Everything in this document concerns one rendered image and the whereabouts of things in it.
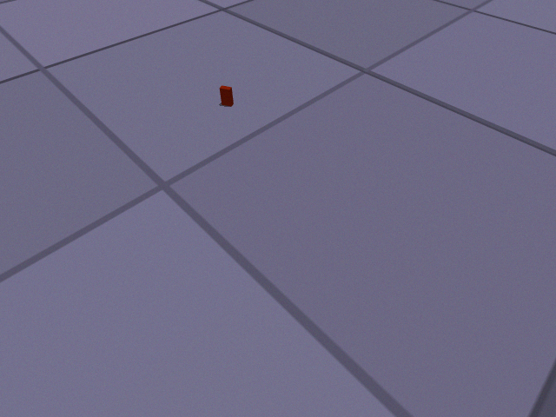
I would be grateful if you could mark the carton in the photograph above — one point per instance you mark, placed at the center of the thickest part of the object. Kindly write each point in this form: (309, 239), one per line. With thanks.
(226, 95)

